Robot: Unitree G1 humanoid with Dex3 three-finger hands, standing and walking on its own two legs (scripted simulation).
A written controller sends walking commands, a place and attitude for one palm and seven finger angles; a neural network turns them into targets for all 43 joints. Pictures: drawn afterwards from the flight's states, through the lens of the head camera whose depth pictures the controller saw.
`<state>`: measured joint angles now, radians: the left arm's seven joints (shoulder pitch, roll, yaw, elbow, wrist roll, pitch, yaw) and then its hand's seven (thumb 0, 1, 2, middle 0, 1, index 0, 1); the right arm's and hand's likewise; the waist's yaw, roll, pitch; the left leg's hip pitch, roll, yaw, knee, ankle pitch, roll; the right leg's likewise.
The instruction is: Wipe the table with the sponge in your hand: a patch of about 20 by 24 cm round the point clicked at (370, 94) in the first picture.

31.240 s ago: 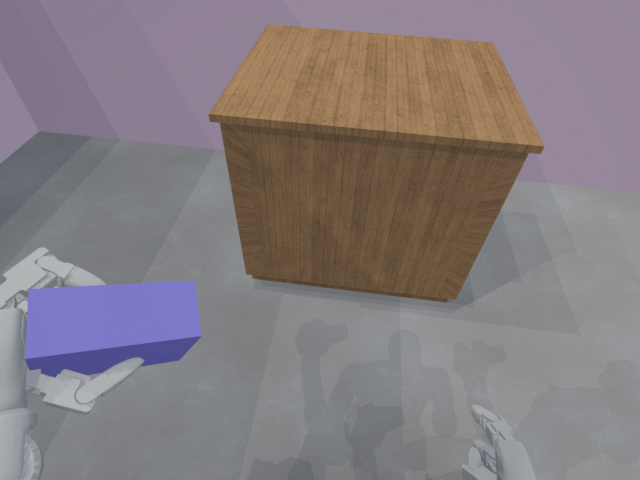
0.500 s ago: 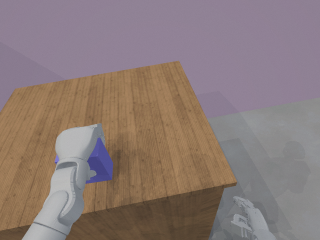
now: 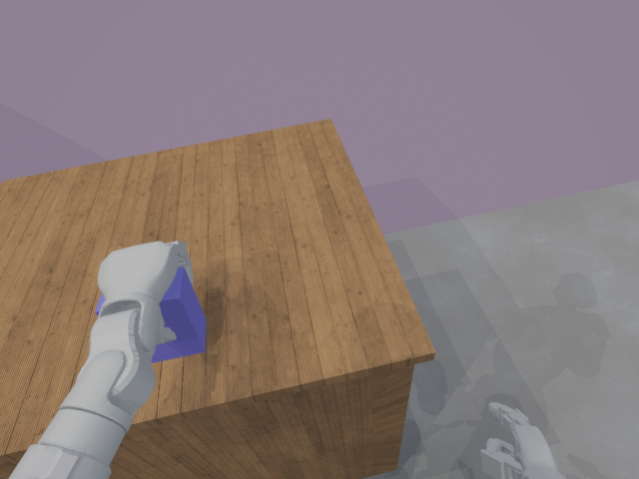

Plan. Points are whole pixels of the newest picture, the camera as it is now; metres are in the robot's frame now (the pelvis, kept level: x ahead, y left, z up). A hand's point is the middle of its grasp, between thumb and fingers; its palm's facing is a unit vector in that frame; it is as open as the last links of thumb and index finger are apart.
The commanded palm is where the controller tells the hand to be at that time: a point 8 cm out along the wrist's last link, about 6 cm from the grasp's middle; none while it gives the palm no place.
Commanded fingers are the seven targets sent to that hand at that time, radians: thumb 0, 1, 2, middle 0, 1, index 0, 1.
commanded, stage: wipe forward along the third lane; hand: left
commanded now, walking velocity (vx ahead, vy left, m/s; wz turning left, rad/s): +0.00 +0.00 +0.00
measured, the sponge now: (164, 328) +0.29 +0.28 +0.02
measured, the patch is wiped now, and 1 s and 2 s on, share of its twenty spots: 0.65 0.75 0.90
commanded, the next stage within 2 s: wipe back along the third lane in 1.34 s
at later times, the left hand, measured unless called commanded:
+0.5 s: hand (168, 271) +0.34 +0.27 +0.08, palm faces -0.14 +0.04 -0.99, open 10.0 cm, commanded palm +0.35 +0.27 +0.10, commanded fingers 0.00 0.10 1.30 -1.20 -1.60 -1.20 -1.60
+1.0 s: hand (171, 245) +0.39 +0.28 +0.09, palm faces -0.16 +0.06 -0.98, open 10.0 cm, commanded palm +0.40 +0.29 +0.10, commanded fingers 0.00 0.10 1.30 -1.20 -1.60 -1.20 -1.60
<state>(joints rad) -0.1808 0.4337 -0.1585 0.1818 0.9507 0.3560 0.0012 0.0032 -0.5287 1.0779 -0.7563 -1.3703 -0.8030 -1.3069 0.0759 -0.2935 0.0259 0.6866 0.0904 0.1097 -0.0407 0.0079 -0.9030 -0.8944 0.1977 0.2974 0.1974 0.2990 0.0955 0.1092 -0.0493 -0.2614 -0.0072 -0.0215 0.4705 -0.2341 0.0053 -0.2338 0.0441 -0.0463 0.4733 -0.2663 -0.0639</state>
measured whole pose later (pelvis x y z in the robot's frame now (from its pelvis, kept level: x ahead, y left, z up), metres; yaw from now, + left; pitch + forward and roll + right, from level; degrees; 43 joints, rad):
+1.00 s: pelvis -0.05 -0.04 -0.02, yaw -5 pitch +12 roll +1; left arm -0.72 0.73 0.03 1.03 0.98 0.02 0.04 0.01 -0.59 1.09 -0.83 -1.31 -0.83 -1.31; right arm 0.26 -0.34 0.00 0.73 0.11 0.07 -0.07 0.00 -0.90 -0.89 0.20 0.30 0.20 0.30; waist -0.04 0.08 -0.10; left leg -0.62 -0.01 -0.11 0.69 -0.32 0.05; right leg -0.60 0.14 -0.02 0.63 -0.23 -0.13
